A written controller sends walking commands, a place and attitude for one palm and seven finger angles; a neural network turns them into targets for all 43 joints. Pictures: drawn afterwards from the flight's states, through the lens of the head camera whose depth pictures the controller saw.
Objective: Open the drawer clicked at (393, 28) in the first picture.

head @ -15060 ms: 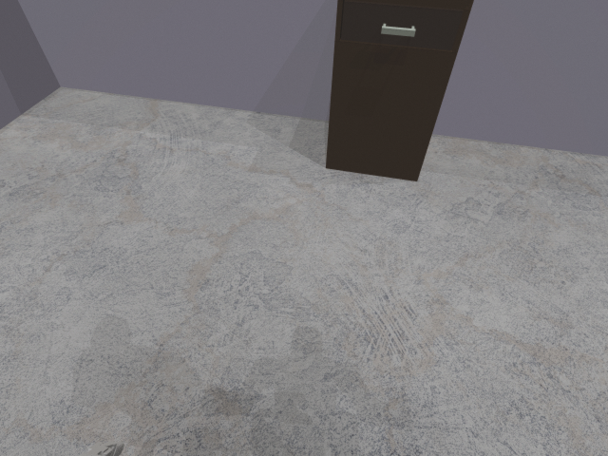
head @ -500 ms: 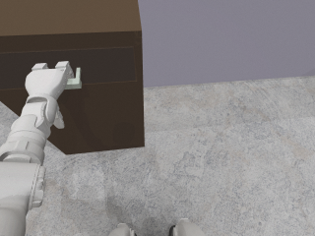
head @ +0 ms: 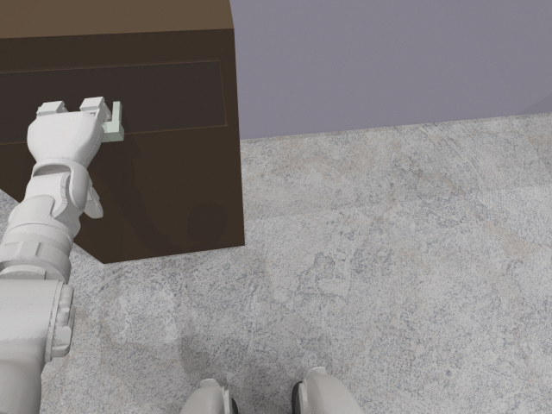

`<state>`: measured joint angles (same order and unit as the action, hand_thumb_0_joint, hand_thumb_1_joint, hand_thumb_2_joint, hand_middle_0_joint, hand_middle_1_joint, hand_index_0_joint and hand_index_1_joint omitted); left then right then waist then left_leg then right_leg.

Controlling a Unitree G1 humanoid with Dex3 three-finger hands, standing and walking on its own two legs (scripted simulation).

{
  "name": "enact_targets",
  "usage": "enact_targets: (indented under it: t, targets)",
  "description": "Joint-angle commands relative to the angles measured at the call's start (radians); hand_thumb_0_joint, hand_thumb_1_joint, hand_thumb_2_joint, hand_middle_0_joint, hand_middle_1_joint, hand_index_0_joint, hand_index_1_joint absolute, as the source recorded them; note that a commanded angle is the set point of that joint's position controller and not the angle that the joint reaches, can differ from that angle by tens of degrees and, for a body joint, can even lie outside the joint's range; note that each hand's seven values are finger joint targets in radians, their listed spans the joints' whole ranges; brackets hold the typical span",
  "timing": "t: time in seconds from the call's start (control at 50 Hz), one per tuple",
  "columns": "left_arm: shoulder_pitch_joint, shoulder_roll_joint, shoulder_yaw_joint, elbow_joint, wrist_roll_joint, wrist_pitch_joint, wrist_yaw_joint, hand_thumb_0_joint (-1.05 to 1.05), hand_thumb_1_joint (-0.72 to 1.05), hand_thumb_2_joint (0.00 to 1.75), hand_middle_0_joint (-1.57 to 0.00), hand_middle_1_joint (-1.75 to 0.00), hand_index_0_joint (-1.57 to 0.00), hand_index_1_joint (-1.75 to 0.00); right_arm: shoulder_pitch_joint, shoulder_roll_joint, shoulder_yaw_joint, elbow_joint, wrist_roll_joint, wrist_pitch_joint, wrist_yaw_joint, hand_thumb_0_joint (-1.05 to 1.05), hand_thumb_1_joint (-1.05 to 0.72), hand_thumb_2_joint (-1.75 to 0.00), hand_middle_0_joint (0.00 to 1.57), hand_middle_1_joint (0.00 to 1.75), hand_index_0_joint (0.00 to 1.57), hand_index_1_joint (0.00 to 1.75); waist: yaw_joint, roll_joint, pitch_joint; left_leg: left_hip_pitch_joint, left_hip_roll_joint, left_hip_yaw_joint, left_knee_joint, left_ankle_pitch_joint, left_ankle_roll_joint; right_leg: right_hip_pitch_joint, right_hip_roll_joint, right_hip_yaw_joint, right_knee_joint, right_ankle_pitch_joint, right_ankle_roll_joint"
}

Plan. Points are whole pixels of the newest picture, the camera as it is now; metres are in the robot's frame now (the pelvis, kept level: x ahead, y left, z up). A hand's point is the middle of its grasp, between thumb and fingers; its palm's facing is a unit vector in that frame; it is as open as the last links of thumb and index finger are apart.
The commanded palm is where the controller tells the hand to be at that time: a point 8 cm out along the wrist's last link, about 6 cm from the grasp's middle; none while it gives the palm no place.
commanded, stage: lower the fingers behind the handle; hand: left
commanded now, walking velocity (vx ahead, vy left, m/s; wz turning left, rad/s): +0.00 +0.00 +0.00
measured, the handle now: (79, 122) +0.55 +0.27 +0.02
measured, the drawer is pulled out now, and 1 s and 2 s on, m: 0.00 0.00 0.03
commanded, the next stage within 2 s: close the thumb around the handle in 0.28 s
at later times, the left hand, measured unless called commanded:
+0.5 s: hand (86, 159) +0.50 +0.26 +0.00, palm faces -0.08 -0.04 -1.00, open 13.6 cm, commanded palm +0.49 +0.24 +0.06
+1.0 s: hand (88, 159) +0.50 +0.25 +0.01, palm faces -0.08 -0.03 -1.00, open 5.7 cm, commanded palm +0.48 +0.25 +0.06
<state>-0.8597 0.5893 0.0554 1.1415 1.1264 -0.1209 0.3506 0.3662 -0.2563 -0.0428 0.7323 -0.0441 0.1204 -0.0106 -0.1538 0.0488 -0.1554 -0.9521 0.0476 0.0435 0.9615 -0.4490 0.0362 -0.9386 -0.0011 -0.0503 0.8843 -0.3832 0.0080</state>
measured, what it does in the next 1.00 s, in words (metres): stands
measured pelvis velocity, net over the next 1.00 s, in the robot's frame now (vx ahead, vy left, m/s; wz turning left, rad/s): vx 0.01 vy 0.00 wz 0.00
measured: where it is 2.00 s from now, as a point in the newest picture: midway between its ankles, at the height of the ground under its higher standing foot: outside the picture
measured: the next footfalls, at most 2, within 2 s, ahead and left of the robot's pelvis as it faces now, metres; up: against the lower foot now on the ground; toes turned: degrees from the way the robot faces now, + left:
none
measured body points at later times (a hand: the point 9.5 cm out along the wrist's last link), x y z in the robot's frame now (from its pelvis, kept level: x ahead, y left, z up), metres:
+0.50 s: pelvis +0.00 +0.00 +0.00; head +0.14 +0.02 +0.43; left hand +0.50 +0.26 +0.06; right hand -0.01 -0.27 -0.12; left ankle -0.01 +0.09 -0.68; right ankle +0.01 -0.13 -0.68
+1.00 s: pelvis +0.01 +0.00 +0.00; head +0.14 +0.01 +0.43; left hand +0.49 +0.25 +0.06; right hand +0.00 -0.28 -0.12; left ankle -0.01 +0.09 -0.68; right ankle +0.01 -0.13 -0.68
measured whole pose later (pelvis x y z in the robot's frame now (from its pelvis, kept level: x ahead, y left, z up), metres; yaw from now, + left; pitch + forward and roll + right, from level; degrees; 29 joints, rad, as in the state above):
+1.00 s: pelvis +0.01 +0.00 +0.00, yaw +0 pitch +25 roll -3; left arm -0.84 0.56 0.04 1.12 1.12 -0.11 0.35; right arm 0.36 -0.26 -0.05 0.72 -0.04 0.12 -0.01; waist -0.14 0.05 -0.16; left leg -0.92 0.05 0.04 0.94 -0.45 0.03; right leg -0.91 0.00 -0.05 0.87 -0.39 0.01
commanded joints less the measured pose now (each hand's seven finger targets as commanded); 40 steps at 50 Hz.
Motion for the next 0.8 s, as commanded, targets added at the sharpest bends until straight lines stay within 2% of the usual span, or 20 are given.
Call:
enact_targets:
  t: [0.0, 0.04, 0.12, 0.16, 0.18, 0.22, 0.26, 0.3, 0.36, 0.46, 0.5, 0.54, 0.56, 0.6, 0.62, 0.64, 0.7, 0.74, 0.76, 0.78]
  targets:
    - [-0.405, 0.274, 0.037, -0.164, -0.010, 0.018, 0.031, 0.00, -0.50, 0.30, -0.30, -1.20, -0.30, -1.20, 0.178, -0.192, -0.060, -0.037, 0.005, -0.013, -0.017, 0.00, -0.90, -0.90, 0.20, 0.30, 0.20, 0.30, -0.001, 0.088, -0.455, 0.352, -0.045, -0.055, -0.080, 0.451, 0.005, 0.207, 0.059, 0.003, -0.071, 0.307, -0.039]
    - [-0.416, 0.241, 0.015, -0.159, -0.016, 0.020, 0.025, 0.00, -0.50, 0.30, -0.30, -1.20, -0.30, -1.20, 0.185, -0.190, -0.063, -0.037, 0.006, -0.016, -0.017, 0.00, -0.90, -0.90, 0.20, 0.30, 0.20, 0.30, -0.016, 0.089, -0.451, 0.377, -0.041, -0.062, -0.077, 0.462, 0.005, 0.184, 0.060, 0.001, -0.075, 0.300, -0.037]
    - [-0.416, 0.288, 0.048, -0.168, -0.022, 0.011, 0.010, 0.00, -0.50, 0.30, -0.30, -1.20, -0.30, -1.20, 0.185, -0.194, -0.059, -0.037, 0.005, -0.015, -0.022, 0.00, -0.90, -0.90, 0.20, 0.30, 0.20, 0.30, -0.004, 0.080, -0.472, 0.368, -0.042, -0.059, -0.076, 0.464, 0.007, 0.208, 0.059, 0.005, -0.073, 0.312, -0.038]
    - [-0.412, 0.232, 0.001, -0.138, -0.015, 0.014, 0.008, 0.00, -0.50, 0.30, -0.30, -1.20, -0.30, -1.20, 0.186, -0.188, -0.058, -0.037, 0.008, -0.018, -0.021, 0.00, -0.90, -0.90, 0.20, 0.30, 0.20, 0.30, -0.017, 0.085, -0.416, 0.361, -0.041, -0.064, -0.079, 0.443, 0.005, 0.167, 0.061, -0.003, -0.077, 0.279, -0.039]
    - [-0.412, 0.256, 0.020, -0.133, -0.018, 0.013, 0.008, 0.00, -0.50, 0.30, -0.30, -1.20, -0.30, -1.20, 0.186, -0.193, -0.057, -0.035, 0.008, -0.019, -0.022, 0.00, -0.90, -0.90, 0.20, 0.30, 0.20, 0.30, -0.017, 0.067, -0.406, 0.349, -0.040, -0.061, -0.078, 0.426, 0.008, 0.167, 0.060, 0.000, -0.080, 0.270, -0.037]
    - [-0.438, 0.288, 0.040, -0.160, -0.018, 0.003, 0.008, 0.00, -0.50, 0.30, -0.30, -1.20, -0.30, -1.20, 0.189, -0.195, -0.056, -0.038, 0.006, -0.019, -0.026, 0.00, -0.90, -0.90, 0.20, 0.30, 0.20, 0.30, -0.012, 0.071, -0.451, 0.359, -0.041, -0.068, -0.075, 0.438, 0.008, 0.181, 0.060, 0.001, -0.070, 0.278, -0.040]
    - [-0.412, 0.240, 0.016, -0.174, -0.016, -0.001, 0.009, 0.00, -0.50, 0.30, -0.30, -1.20, -0.30, -1.20, 0.192, -0.187, -0.062, -0.043, 0.004, -0.021, -0.021, 0.00, -0.90, -0.90, 0.20, 0.30, 0.20, 0.30, -0.005, 0.111, -0.473, 0.398, -0.039, -0.069, -0.069, 0.485, 0.001, 0.168, 0.061, -0.003, -0.067, 0.292, -0.040]
    - [-0.429, 0.228, 0.010, -0.188, -0.016, -0.004, 0.015, 0.00, -0.50, 0.30, -0.30, -1.20, -0.30, -1.20, 0.193, -0.186, -0.064, -0.040, 0.003, -0.021, -0.019, 0.00, -0.90, -0.90, 0.20, 0.30, 0.20, 0.30, -0.015, 0.106, -0.472, 0.409, -0.033, -0.074, -0.064, 0.501, 0.000, 0.155, 0.062, -0.005, -0.064, 0.297, -0.039]
    - [-0.391, 0.246, 0.034, -0.183, -0.019, 0.002, 0.019, 0.00, -0.50, 0.30, -0.30, -1.20, -0.30, -1.20, 0.195, -0.189, -0.065, -0.036, 0.001, -0.018, -0.015, 0.00, -0.90, -0.90, 0.20, 0.30, 0.20, 0.30, 0.001, 0.108, -0.480, 0.425, -0.031, -0.076, -0.065, 0.537, -0.004, 0.165, 0.064, -0.008, -0.064, 0.311, -0.040]
    - [-0.391, 0.220, 0.023, -0.221, -0.017, 0.010, 0.030, 0.00, -0.22, 0.42, -0.32, -1.23, -0.32, -1.23, 0.190, -0.185, -0.069, -0.033, 0.001, -0.014, -0.009, 0.00, -0.90, -0.90, 0.20, 0.30, 0.20, 0.30, 0.005, 0.129, -0.489, 0.456, -0.027, -0.079, -0.071, 0.576, -0.009, 0.169, 0.065, -0.011, -0.067, 0.323, -0.041]
    - [-0.402, 0.186, -0.002, -0.206, -0.019, 0.018, 0.033, 0.00, -0.11, 0.47, -0.33, -1.24, -0.33, -1.24, 0.188, -0.183, -0.070, -0.032, 0.002, -0.015, -0.008, 0.00, -0.90, -0.90, 0.20, 0.30, 0.20, 0.30, -0.010, 0.102, -0.448, 0.439, -0.027, -0.077, -0.078, 0.542, -0.006, 0.162, 0.065, -0.013, -0.078, 0.306, -0.040]
    - [-0.415, 0.181, -0.006, -0.207, -0.022, 0.020, 0.035, 0.00, 0.00, 0.52, -0.34, -1.25, -0.34, -1.25, 0.192, -0.184, -0.069, -0.030, 0.002, -0.015, -0.007, 0.00, -0.90, -0.90, 0.20, 0.30, 0.20, 0.30, -0.013, 0.094, -0.455, 0.437, -0.028, -0.079, -0.082, 0.539, -0.004, 0.171, 0.064, -0.012, -0.079, 0.309, -0.039]
    - [-0.402, 0.203, 0.009, -0.190, -0.019, 0.025, 0.034, 0.00, 0.06, 0.54, -0.34, -1.26, -0.34, -1.26, 0.188, -0.186, -0.068, -0.027, 0.003, -0.014, -0.007, 0.00, -0.90, -0.90, 0.20, 0.30, 0.20, 0.30, -0.004, 0.101, -0.443, 0.430, -0.031, -0.076, -0.084, 0.521, -0.005, 0.169, 0.065, -0.011, -0.081, 0.299, -0.042]
    - [-0.424, 0.201, 0.002, -0.197, -0.017, 0.028, 0.035, 0.00, 0.17, 0.59, -0.35, -1.27, -0.35, -1.27, 0.190, -0.184, -0.066, -0.029, 0.002, -0.015, -0.009, 0.00, -0.90, -0.90, 0.20, 0.30, 0.20, 0.30, -0.012, 0.098, -0.444, 0.421, -0.032, -0.071, -0.087, 0.512, -0.001, 0.182, 0.064, -0.009, -0.082, 0.309, -0.041]
    - [-0.402, 0.230, 0.030, -0.191, -0.020, 0.028, 0.033, 0.00, 0.23, 0.61, -0.35, -1.28, -0.35, -1.28, 0.186, -0.188, -0.065, -0.027, 0.001, -0.013, -0.009, 0.00, -0.90, -0.90, 0.20, 0.30, 0.20, 0.30, 0.002, 0.090, -0.455, 0.419, -0.034, -0.069, -0.085, 0.528, 0.000, 0.198, 0.063, -0.006, -0.079, 0.323, -0.042]
    - [-0.404, 0.220, 0.019, -0.195, -0.019, 0.027, 0.032, 0.00, 0.28, 0.64, -0.36, -1.28, -0.36, -1.28, 0.191, -0.186, -0.065, -0.031, 0.000, -0.014, -0.010, 0.00, -0.90, -0.90, 0.20, 0.30, 0.20, 0.30, -0.006, 0.085, -0.473, 0.422, -0.035, -0.070, -0.081, 0.537, 0.001, 0.205, 0.063, -0.004, -0.077, 0.337, -0.040]
    - [-0.371, 0.226, 0.028, -0.199, -0.019, 0.022, 0.027, 0.00, 0.45, 0.71, -0.37, -1.30, -0.37, -1.30, 0.183, -0.183, -0.064, -0.036, 0.001, -0.011, -0.009, 0.00, -0.90, -0.90, 0.20, 0.30, 0.20, 0.30, 0.008, 0.090, -0.460, 0.412, -0.035, -0.064, -0.084, 0.548, -0.001, 0.220, 0.063, -0.004, -0.076, 0.351, -0.040]
    - [-0.362, 0.219, 0.031, -0.225, -0.024, 0.010, 0.027, 0.00, 0.56, 0.76, -0.38, -1.31, -0.38, -1.31, 0.186, -0.181, -0.068, -0.036, 0.000, -0.012, -0.007, 0.00, -0.90, -0.90, 0.20, 0.30, 0.20, 0.30, 0.013, 0.101, -0.487, 0.432, -0.033, -0.062, -0.080, 0.578, 0.000, 0.230, 0.062, -0.001, -0.074, 0.372, -0.039]
    - [-0.332, 0.236, 0.047, -0.208, -0.023, 0.013, 0.027, 0.00, 0.62, 0.78, -0.38, -1.32, -0.38, -1.32, 0.181, -0.184, -0.067, -0.037, 0.000, -0.009, -0.007, 0.00, -0.90, -0.90, 0.20, 0.30, 0.20, 0.30, 0.022, 0.088, -0.484, 0.425, -0.035, -0.060, -0.077, 0.573, 0.000, 0.233, 0.063, 0.000, -0.073, 0.371, -0.040]
    - [-0.343, 0.229, 0.038, -0.211, -0.023, 0.012, 0.029, 0.00, 0.68, 0.80, -0.38, -1.33, -0.38, -1.33, 0.178, -0.183, -0.066, -0.038, 0.000, -0.009, -0.008, 0.00, -0.90, -0.90, 0.20, 0.30, 0.20, 0.30, 0.012, 0.077, -0.455, 0.409, -0.034, -0.059, -0.082, 0.563, 0.001, 0.233, 0.063, -0.002, -0.076, 0.371, -0.039]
